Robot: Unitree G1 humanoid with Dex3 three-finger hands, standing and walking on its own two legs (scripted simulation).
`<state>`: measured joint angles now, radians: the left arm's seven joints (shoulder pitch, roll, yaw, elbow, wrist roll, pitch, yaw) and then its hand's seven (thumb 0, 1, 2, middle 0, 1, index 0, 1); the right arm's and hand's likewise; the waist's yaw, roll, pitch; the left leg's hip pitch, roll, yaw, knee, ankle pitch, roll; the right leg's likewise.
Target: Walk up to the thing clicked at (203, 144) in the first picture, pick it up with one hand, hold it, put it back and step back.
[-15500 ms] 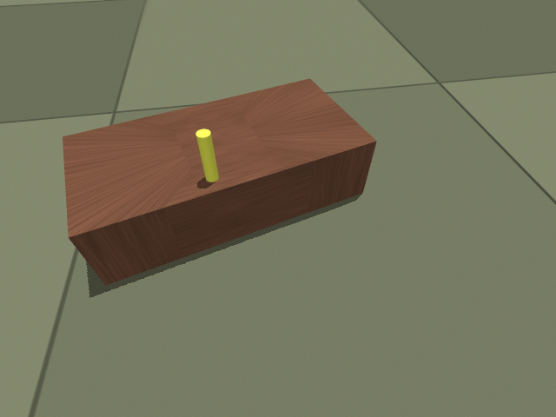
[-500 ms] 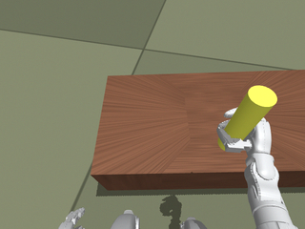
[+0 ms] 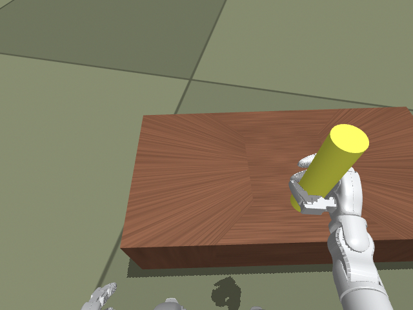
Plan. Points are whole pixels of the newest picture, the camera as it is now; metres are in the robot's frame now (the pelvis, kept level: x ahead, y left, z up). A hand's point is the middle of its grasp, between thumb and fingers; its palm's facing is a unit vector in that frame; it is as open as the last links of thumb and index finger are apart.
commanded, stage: hold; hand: right
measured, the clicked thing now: (321, 176) +0.34 -0.18 +0.08
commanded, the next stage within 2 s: none
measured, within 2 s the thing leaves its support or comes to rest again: neither
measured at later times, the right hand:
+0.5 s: hand (310, 185) +0.34 -0.17 +0.06, palm faces +0.12 +0.99 +0.01, open 7.1 cm
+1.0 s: hand (312, 188) +0.33 -0.17 +0.07, palm faces +0.13 +0.99 +0.01, open 7.1 cm
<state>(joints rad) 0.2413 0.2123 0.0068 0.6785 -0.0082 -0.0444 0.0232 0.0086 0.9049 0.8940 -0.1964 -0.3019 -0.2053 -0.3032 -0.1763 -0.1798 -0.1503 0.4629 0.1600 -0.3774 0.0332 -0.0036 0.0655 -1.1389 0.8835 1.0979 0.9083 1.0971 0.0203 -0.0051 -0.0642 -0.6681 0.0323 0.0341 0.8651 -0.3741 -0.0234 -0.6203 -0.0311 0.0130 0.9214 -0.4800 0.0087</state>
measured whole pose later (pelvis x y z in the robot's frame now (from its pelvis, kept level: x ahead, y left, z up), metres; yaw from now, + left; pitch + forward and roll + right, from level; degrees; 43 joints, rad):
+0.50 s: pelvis +0.01 +0.00 +0.01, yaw +0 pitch +8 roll +1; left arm 0.23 0.21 0.00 0.68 -0.01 -0.04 0.03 0.01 0.89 0.91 -0.20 -0.31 -0.21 -0.31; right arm -0.12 -0.17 -0.14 0.40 0.17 -0.35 0.04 0.00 0.07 -1.14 0.88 1.10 0.91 1.10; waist 0.01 -0.01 -0.06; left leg -0.59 0.03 0.04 0.82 -0.37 -0.02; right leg -0.54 -0.03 0.01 0.86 -0.46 0.01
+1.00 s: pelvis +0.00 +0.00 +0.01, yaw +0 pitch +7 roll +1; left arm 0.22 0.21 0.00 0.68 -0.01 -0.06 0.04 0.01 0.89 0.91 -0.20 -0.31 -0.21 -0.31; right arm -0.11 -0.17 -0.13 0.38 0.17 -0.33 0.03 0.00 0.07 -1.14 0.88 1.10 0.91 1.10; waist 0.01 -0.01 -0.04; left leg -0.56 0.03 0.04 0.79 -0.35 -0.02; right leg -0.51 -0.03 0.01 0.83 -0.44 0.01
